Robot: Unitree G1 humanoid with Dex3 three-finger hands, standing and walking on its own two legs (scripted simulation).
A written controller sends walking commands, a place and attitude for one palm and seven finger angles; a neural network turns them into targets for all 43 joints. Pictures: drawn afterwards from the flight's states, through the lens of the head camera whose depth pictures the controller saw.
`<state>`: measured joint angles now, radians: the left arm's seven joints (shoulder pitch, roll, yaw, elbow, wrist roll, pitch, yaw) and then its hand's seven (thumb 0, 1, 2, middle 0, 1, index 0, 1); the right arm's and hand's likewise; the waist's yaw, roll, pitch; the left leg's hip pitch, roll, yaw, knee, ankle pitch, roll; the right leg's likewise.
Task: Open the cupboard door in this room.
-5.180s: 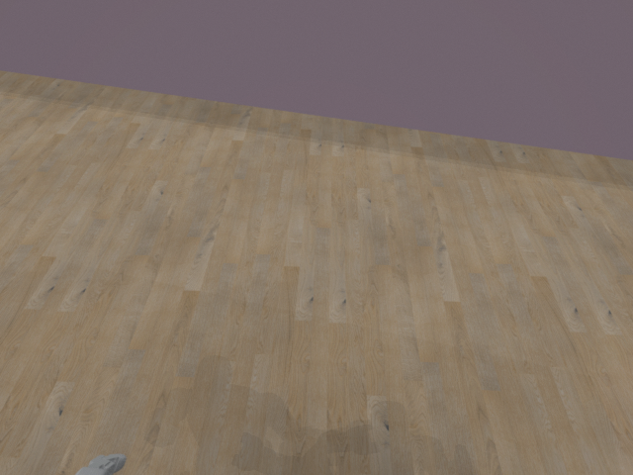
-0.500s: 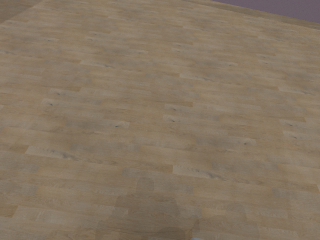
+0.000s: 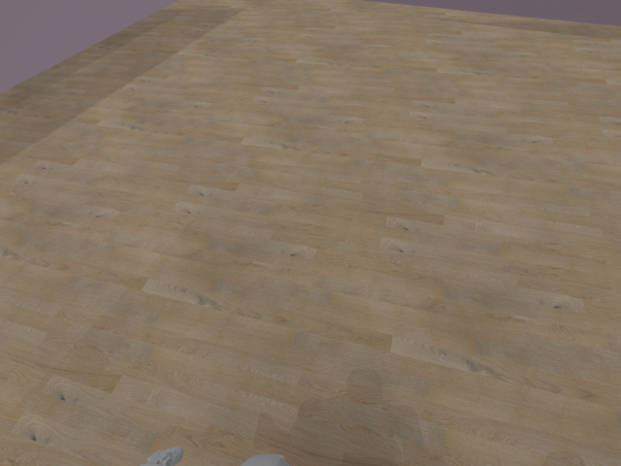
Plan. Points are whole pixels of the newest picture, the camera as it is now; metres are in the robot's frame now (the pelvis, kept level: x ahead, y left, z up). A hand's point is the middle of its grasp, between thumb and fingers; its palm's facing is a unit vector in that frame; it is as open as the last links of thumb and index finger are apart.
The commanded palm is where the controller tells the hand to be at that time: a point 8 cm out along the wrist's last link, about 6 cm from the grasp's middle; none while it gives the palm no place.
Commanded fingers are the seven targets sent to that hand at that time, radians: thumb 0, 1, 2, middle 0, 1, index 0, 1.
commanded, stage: turn or walk to find it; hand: left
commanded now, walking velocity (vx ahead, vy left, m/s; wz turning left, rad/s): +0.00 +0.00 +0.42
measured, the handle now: out of the picture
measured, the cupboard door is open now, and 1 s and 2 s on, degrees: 0 0 0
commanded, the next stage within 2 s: none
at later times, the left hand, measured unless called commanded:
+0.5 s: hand out of the picture -0.06 +0.26 -0.18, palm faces +0.27 -0.93 -0.25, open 7.4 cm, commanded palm none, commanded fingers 0.00 0.90 0.90 -0.20 -0.30 -0.20 -0.30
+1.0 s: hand out of the picture -0.04 +0.21 -0.14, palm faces +0.41 -0.87 -0.28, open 7.3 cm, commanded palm none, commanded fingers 0.00 0.90 0.90 -0.20 -0.30 -0.20 -0.30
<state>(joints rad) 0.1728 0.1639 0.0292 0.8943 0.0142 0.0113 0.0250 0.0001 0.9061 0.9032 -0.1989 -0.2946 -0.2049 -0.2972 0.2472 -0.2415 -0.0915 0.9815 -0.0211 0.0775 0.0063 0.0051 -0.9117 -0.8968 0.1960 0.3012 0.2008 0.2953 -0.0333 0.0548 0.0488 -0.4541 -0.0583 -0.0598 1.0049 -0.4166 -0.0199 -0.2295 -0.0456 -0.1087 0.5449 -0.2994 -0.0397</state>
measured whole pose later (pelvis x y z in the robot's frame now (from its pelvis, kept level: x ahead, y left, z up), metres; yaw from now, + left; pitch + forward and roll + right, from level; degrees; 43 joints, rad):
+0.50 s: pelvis -0.03 +0.04 +0.00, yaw +12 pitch -1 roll +0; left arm 0.26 0.26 0.07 1.01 0.02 0.07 0.02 0.00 0.91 0.90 -0.20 -0.29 -0.20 -0.30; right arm 0.13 -0.19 -0.04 0.95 -0.02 0.02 -0.01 0.00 -0.91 -0.90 0.19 0.30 0.20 0.30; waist 0.03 -0.05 0.07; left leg -0.24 0.00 0.06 0.55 -0.31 0.04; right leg -0.42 -0.11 -0.10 1.01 -0.48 0.07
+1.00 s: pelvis -0.04 +0.00 +0.00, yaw +25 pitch -1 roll +2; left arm 0.19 0.16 0.03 0.91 0.02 0.01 0.03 0.00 0.90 0.90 -0.20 -0.29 -0.21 -0.30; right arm 0.25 -0.25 -0.10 0.99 -0.02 0.08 0.01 0.01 -0.91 -0.90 0.19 0.30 0.20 0.30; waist -0.04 0.05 0.06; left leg -0.47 -0.01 -0.02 1.12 -0.39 -0.04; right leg -0.22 -0.08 -0.15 0.51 -0.27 -0.02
